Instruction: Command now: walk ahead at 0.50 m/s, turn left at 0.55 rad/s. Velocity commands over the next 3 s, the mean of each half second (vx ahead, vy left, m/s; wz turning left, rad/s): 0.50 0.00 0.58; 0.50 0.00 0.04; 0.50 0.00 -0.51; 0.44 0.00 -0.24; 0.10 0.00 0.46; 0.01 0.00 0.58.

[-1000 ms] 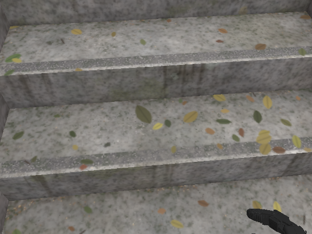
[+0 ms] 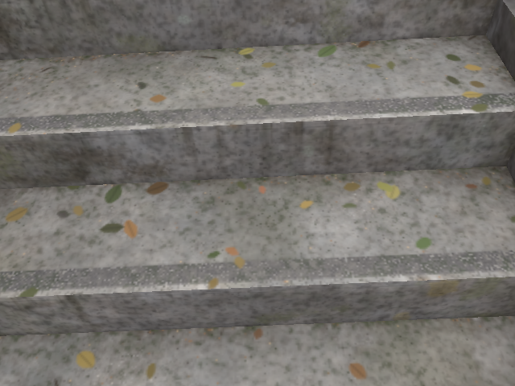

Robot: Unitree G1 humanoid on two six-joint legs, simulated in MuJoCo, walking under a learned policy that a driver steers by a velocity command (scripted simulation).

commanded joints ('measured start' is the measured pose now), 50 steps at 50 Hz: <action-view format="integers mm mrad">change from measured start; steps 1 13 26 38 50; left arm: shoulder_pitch -156 -676 -172 178 25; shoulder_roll -29 -103 -31 101 -2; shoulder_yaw -11 -116 7 23 62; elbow -282 -488 -26 160 -80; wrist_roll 41 49 21 6 -7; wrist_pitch -23 62 -5 -47 -54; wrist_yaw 10 34 53 24 -28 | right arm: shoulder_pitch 61 432 96 -341 25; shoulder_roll -122 -141 27 54 -166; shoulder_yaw -64 -55 -22 28 -86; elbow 24 218 -122 -274 -97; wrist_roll -18 9 -66 -47 -10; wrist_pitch -38 -124 -97 -40 -42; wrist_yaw -4 -13 12 -6 -22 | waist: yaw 35 -118 -31 38 -41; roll -111 25 66 -75 84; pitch -31 66 43 79 -272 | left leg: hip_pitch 348 486 -292 -843 504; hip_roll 301 225 95 198 567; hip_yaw -963 -636 -316 -153 -961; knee -824 -1035 942 903 -852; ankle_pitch -279 416 312 -36 -518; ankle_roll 43 37 -51 -46 -13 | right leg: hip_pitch -593 -951 6 481 -369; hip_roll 56 9 -215 -191 67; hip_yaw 130 -112 423 88 173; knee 746 536 -981 -1226 471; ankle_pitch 0 -288 -485 -175 26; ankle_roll -16 -24 -166 -148 -30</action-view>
